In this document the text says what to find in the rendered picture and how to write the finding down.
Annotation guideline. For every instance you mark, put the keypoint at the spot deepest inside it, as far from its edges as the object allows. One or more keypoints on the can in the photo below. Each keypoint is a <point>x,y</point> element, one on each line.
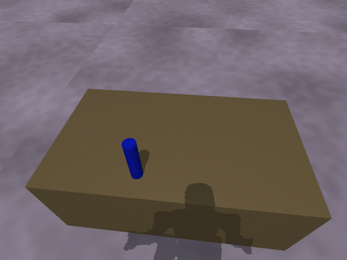
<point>131,153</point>

